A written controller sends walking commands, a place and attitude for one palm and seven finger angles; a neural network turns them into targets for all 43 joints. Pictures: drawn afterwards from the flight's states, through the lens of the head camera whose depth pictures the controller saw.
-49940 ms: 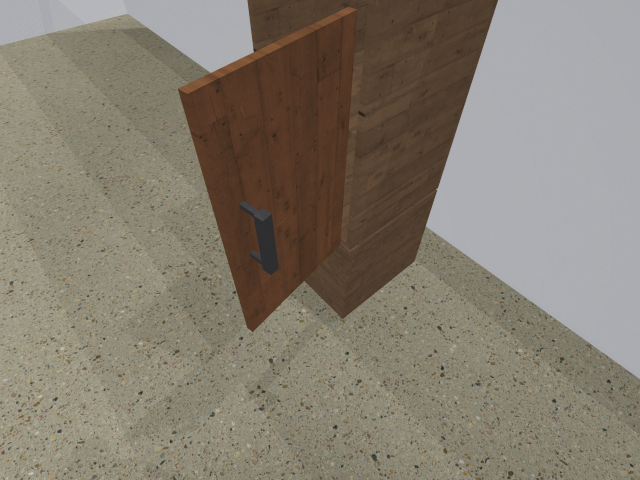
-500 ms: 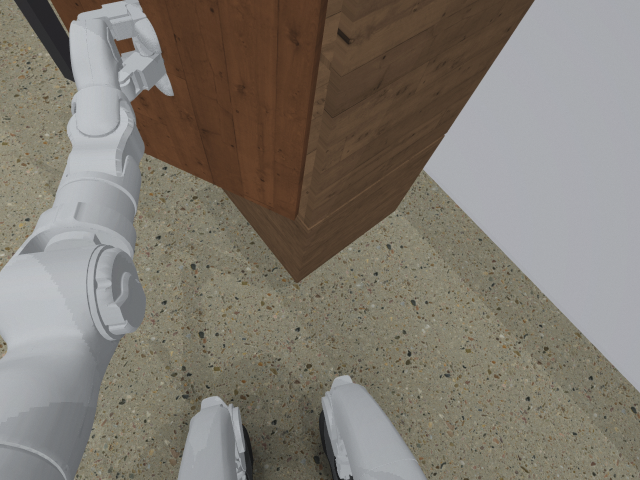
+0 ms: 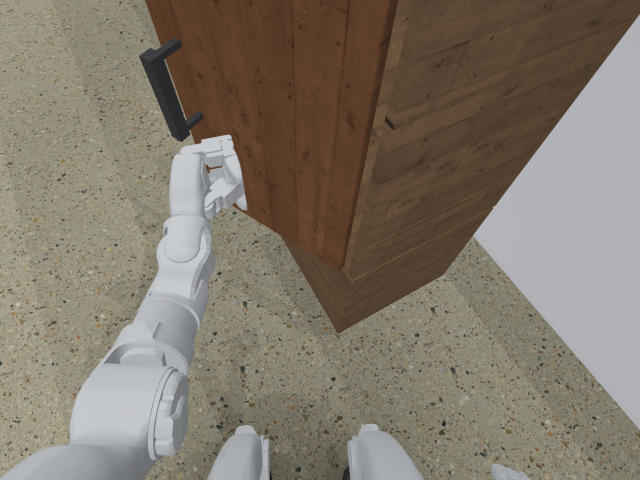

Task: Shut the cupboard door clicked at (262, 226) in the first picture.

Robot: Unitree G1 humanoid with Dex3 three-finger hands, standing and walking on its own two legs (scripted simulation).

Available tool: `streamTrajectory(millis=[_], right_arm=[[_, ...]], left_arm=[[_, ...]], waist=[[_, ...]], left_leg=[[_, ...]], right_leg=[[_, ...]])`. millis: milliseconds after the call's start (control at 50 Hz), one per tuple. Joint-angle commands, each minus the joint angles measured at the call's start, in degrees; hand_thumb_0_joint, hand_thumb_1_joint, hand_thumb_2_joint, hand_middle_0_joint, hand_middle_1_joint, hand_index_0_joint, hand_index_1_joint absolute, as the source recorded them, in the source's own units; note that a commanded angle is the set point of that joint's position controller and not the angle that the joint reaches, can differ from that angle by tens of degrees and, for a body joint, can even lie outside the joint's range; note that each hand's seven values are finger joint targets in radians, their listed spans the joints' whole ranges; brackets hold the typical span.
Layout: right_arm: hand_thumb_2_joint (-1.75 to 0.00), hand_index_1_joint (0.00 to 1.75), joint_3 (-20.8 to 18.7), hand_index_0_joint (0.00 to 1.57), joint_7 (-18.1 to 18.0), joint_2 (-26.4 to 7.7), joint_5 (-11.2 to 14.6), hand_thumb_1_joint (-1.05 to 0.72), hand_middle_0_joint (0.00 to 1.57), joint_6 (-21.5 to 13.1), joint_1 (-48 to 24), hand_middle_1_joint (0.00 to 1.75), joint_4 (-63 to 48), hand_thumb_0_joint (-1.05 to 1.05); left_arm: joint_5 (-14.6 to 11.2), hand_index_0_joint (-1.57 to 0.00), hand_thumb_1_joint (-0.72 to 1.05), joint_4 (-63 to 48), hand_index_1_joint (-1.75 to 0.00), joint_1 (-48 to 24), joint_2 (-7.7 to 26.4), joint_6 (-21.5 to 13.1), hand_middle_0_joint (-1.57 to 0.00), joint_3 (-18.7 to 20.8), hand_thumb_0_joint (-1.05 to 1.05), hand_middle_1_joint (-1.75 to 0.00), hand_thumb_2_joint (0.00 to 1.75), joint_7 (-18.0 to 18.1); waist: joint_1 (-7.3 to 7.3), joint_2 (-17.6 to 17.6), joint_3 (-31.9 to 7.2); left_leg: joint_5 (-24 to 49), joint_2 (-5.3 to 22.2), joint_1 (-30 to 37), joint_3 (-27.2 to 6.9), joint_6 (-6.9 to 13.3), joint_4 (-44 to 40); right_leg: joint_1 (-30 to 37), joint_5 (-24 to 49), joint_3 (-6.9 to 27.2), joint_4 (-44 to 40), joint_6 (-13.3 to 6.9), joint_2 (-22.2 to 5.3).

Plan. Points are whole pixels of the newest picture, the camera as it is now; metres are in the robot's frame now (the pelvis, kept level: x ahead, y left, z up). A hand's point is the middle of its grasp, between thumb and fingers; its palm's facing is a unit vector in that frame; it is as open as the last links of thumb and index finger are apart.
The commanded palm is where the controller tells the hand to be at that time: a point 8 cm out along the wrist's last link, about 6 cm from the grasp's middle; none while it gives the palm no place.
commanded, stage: draw the hand back to the body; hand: left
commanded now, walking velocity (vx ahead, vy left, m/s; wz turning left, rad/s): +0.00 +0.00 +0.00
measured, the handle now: (177, 92) +0.65 +0.18 +0.05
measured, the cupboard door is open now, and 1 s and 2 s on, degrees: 27 27 27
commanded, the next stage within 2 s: step back with the hand held close in 1.68 s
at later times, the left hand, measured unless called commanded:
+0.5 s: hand (174, 205) +0.40 +0.14 +0.12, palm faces +0.02 -1.00 -0.05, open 3.1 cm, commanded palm +0.35 +0.19 +0.13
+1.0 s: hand out of the picture +0.28 +0.23 +0.20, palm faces +0.26 -0.92 -0.28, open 3.9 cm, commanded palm +0.23 +0.28 +0.22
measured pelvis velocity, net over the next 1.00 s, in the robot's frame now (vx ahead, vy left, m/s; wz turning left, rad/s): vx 0.02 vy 0.02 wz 0.02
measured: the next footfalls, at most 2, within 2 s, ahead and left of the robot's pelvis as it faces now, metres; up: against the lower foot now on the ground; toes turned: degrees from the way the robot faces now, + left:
none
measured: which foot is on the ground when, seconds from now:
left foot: down 0.00-1.00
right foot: down 0.00-1.00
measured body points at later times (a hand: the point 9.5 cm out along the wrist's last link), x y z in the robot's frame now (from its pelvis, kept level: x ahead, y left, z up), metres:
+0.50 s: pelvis +0.00 +0.00 +0.04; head +0.06 -0.01 +0.49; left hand +0.39 +0.19 +0.13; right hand +0.06 -0.25 -0.09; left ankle +0.02 +0.13 -0.65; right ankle +0.00 -0.11 -0.65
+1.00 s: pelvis +0.02 +0.02 +0.09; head +0.01 +0.00 +0.54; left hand +0.26 +0.28 +0.21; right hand +0.24 -0.18 +0.02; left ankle +0.02 +0.13 -0.65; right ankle +0.00 -0.11 -0.65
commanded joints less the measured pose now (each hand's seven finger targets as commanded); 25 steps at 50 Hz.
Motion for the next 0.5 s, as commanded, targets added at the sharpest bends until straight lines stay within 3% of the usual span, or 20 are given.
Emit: streamTrajectory(millis=[0,40,80,120,160,200,240,260,280,400,460,480], right_arm=[[-0.9,0.3,-2.4,0.2,-1.1,-7.0,-0.3,-0.9,0.2,-0.7,8.8,0.3,-1.4,0.0],[-0.9,0.3,-2.3,0.2,-1.4,-7.3,-0.5,-0.9,0.2,-0.8,8.5,0.3,-1.6,0.0],[-0.9,0.3,-1.9,0.2,-1.4,-7.1,-0.6,-0.9,0.2,-0.8,8.1,0.3,-1.4,0.0],[-0.9,0.3,-2.0,0.2,-1.2,-7.3,-0.3,-0.9,0.2,-0.5,7.6,0.3,-3.2,0.0],[-0.9,0.3,-1.8,0.2,-1.2,-7.1,0.4,-0.9,0.2,-0.3,7.2,0.3,-4.9,0.0],[-0.9,0.3,-1.6,0.2,-1.5,-7.0,1.3,-0.9,0.2,0.1,6.9,0.3,-6.7,0.0],[-0.9,0.3,-1.4,0.2,-2.1,-6.8,2.1,-0.9,0.2,0.1,6.4,0.3,-8.0,0.0],[-0.9,0.3,-1.2,0.2,-2.5,-6.6,2.5,-0.9,0.2,0.0,5.7,0.3,-8.2,0.0],[-0.9,0.3,-1.3,0.2,-2.9,-6.7,2.8,-0.9,0.2,-0.1,5.4,0.3,-8.3,0.0],[-0.9,0.3,-0.7,0.2,-4.5,-6.5,3.8,-0.9,0.2,-2.5,2.1,0.3,-7.8,0.0],[-0.9,0.3,-0.4,0.2,-4.9,-6.5,4.3,-0.9,0.2,-3.6,0.3,0.3,-8.4,0.0],[-0.9,0.3,-0.1,0.2,-4.9,-6.5,4.5,-0.9,0.2,-3.8,-0.6,0.3,-8.7,0.0]], left_arm=[[0.1,-1.3,0.9,-10.3,-1.5,-31.9,7.3,-4.8,-1.3,0.4,0.0,-1.5,0.9,1.2],[0.2,-1.3,0.9,-9.5,-1.5,-31.0,10.0,-5.5,-1.3,2.8,0.0,-1.5,0.9,1.5],[0.8,-1.3,0.9,-7.0,-1.5,-31.7,9.2,-5.4,-1.3,1.7,0.0,-1.5,0.9,1.1],[0.4,-1.3,0.9,-9.7,-1.5,-25.8,11.6,-5.1,-1.3,4.0,0.0,-1.5,0.9,0.4],[-1.2,-1.3,0.9,-14.0,-1.5,-20.3,12.0,-3.7,-1.3,4.8,0.0,-1.5,0.9,-0.8],[-2.7,-1.3,0.9,-18.7,-1.5,-13.9,12.7,-1.3,-1.3,5.3,0.0,-1.5,0.9,-2.0],[-4.2,-1.3,0.9,-22.6,-1.5,-9.3,12.3,0.9,-1.3,4.7,0.0,-1.5,0.9,-3.1],[-4.9,-1.3,0.9,-25.7,-1.5,-9.0,11.9,1.6,-1.3,4.0,0.0,-1.5,0.9,-3.5],[-5.4,-1.3,0.9,-27.3,-1.5,-7.7,12.4,2.2,-1.3,4.3,0.0,-1.5,0.9,-3.7],[-7.3,-1.3,0.9,-35.9,-1.5,-2.4,9.9,2.9,-1.3,0.1,0.0,-1.5,0.9,-6.1],[-8.5,-1.3,0.9,-39.3,-1.5,3.7,10.9,4.3,-1.3,0.7,0.0,-1.5,0.9,-7.7],[-9.2,-1.3,0.9,-39.1,-1.5,7.5,11.2,5.3,-1.3,1.2,0.0,-1.5,0.9,-8.3]], waist=[[-3.92,-0.1,-23.4],[-3.09,-0.4,-25.3],[-3.47,0.7,-24.8],[-0.38,1.7,-29.4],[1.46,1.8,-32.5],[2.75,-1.4,-30.5],[2.76,-5.6,-27.3],[2.58,-5.0,-25.4],[2.45,-6.5,-23.5],[2.33,-2.4,-15.5],[3.76,0.2,-15.0],[4.57,-0.6,-13.1]], left_leg=[[16.4,-1.9,18.0,1.0,2.4,-4.4],[16.4,-2.0,17.6,1.0,2.5,-4.1],[16.4,-2.0,17.0,0.7,2.3,-4.0],[18.4,-2.0,19.7,1.1,2.1,-5.3],[21.2,-1.8,22.7,1.6,2.0,-6.8],[21.0,-2.0,21.3,2.5,2.3,-9.2],[18.6,-2.1,19.7,3.3,2.8,-11.2],[17.4,-2.2,19.9,3.5,2.9,-12.3],[16.2,-2.2,20.4,3.6,3.1,-13.2],[11.7,-2.1,27.0,3.1,3.1,-18.6],[12.4,-2.2,30.3,3.1,3.0,-20.7],[12.7,-2.2,30.3,3.0,3.0,-21.5]], right_leg=[[8.7,23.8,0.7,-8.5,0.5,0.6],[9.3,23.9,1.0,-7.9,0.4,0.7],[8.1,23.2,0.7,-7.4,0.3,0.5],[12.0,24.6,0.8,-7.5,-0.1,0.6],[15.8,27.3,0.7,-8.3,-0.1,0.8],[22.0,29.6,1.1,-10.6,0.1,1.0],[25.8,29.4,1.7,-13.3,0.5,1.0],[26.5,28.8,1.9,-14.7,0.7,0.8],[26.8,27.3,1.9,-16.1,0.9,0.9],[25.4,19.0,0.9,-21.3,0.6,0.9],[27.2,18.9,0.5,-22.5,0.2,0.7],[27.8,19.2,0.4,-23.0,0.1,0.8]])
